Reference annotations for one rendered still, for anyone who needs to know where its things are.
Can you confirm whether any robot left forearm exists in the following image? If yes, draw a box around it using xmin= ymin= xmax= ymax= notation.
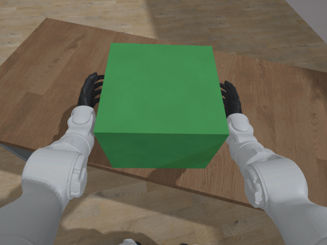
xmin=21 ymin=106 xmax=96 ymax=191

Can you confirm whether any left robot hand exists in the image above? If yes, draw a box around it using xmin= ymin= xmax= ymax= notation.
xmin=78 ymin=72 xmax=105 ymax=108

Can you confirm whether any left robot upper arm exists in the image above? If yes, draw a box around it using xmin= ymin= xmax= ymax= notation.
xmin=0 ymin=148 xmax=87 ymax=245

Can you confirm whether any robot right forearm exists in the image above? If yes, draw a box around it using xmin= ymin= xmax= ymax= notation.
xmin=225 ymin=113 xmax=308 ymax=196

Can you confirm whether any right robot upper arm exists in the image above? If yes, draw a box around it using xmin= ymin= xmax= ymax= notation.
xmin=243 ymin=158 xmax=327 ymax=245

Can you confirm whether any table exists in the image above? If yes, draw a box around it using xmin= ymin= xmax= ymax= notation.
xmin=0 ymin=18 xmax=327 ymax=211

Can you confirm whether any carton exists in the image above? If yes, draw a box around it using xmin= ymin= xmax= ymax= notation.
xmin=94 ymin=43 xmax=229 ymax=168

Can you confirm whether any right robot hand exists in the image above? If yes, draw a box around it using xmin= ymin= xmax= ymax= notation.
xmin=219 ymin=81 xmax=242 ymax=118

